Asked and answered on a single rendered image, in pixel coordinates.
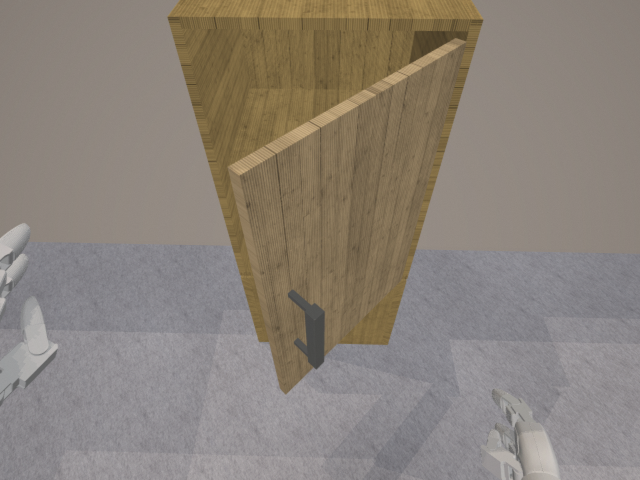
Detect robot right hand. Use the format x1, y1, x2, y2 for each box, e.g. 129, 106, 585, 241
481, 388, 561, 480

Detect cupboard door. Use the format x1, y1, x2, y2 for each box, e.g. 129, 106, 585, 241
228, 38, 467, 395

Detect handle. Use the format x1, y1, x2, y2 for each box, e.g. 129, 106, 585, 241
288, 289, 325, 370

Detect robot left hand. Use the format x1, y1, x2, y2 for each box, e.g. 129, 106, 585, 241
0, 223, 58, 406

